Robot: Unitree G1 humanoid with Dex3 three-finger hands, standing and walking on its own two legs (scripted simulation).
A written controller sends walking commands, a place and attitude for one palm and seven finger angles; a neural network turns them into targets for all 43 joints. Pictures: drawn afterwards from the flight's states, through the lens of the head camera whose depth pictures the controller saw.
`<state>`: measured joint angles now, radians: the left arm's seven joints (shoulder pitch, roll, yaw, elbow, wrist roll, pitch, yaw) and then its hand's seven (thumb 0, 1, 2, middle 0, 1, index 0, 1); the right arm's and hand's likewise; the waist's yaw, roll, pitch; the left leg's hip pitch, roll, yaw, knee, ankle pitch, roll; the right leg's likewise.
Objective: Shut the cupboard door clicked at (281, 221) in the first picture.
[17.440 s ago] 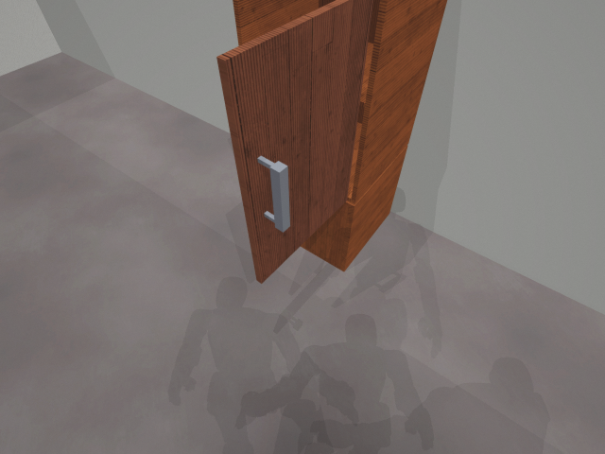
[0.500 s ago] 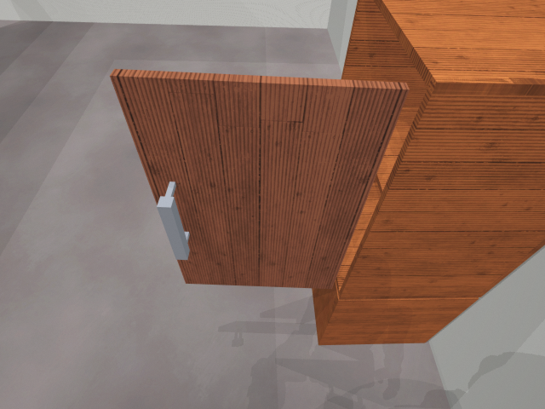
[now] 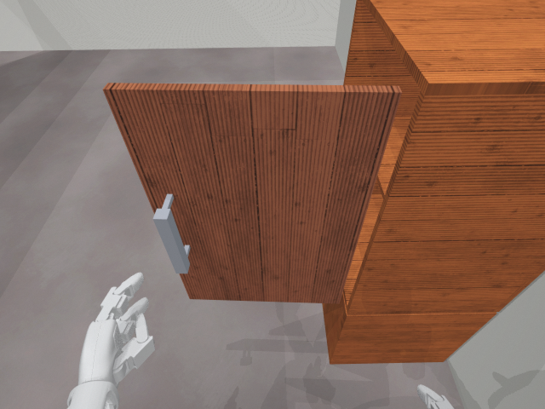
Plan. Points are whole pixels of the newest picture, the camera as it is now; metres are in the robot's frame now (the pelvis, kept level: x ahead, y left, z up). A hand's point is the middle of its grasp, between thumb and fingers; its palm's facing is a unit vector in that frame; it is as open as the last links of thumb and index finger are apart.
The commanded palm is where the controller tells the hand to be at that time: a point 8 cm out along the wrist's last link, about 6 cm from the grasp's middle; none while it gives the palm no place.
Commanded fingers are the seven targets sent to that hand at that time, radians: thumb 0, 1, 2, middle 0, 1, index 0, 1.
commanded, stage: raise the hand and make a fist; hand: left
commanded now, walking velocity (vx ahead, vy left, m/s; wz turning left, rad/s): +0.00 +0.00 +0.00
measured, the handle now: (176, 235) +0.43 +0.20 -0.02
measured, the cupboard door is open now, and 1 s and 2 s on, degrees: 87 87 87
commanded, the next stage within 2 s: bring the fist close to the handle in 1.72 s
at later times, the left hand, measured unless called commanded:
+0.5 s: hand (174, 393) +0.17 +0.15 -0.05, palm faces -0.16 -0.99 +0.01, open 4.8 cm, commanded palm +0.13 +0.23 -0.03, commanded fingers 0.00 0.90 0.90 -0.84 -1.00 -0.84 -1.00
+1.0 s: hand (127, 387) +0.17 +0.20 -0.01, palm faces +0.03 -1.00 -0.03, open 3.1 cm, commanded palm +0.14 +0.25 -0.02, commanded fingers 0.00 0.90 0.90 -1.30 -1.50 -1.30 -1.50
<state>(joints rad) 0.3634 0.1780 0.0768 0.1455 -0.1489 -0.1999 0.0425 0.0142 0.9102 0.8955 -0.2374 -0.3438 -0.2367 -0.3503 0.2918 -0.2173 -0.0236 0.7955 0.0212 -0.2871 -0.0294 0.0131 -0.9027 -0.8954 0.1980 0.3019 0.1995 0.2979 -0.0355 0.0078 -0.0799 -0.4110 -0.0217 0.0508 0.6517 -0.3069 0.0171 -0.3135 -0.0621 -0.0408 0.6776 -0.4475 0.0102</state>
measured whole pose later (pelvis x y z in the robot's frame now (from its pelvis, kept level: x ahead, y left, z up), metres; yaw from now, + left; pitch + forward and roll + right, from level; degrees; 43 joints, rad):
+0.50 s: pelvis -0.06 -0.03 -0.10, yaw +0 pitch +15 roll -2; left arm 0.27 0.26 0.16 0.06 -0.33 -0.30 -0.44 0.02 0.90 0.90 -0.66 -0.81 -0.66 -0.81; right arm 0.18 -0.19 0.02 0.55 0.05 -0.23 -0.09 0.02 -0.90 -0.90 0.20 0.30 0.20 0.30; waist 0.02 0.05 -0.14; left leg -1.06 0.06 -0.05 1.27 -0.47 -0.03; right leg -0.92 0.01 -0.11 1.28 -0.61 -0.05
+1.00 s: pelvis -0.05 +0.01 -0.08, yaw -1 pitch +15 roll -4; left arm 0.43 0.24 0.15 -0.13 -0.28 -0.39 -0.21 0.02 0.90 0.90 -1.12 -1.31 -1.12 -1.31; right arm 0.20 -0.21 -0.01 0.50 0.02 -0.20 -0.05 0.02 -0.90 -0.90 0.20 0.30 0.20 0.30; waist 0.01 0.03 -0.15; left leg -1.00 0.04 -0.01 1.20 -0.47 0.03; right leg -0.85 -0.01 -0.08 1.16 -0.57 0.01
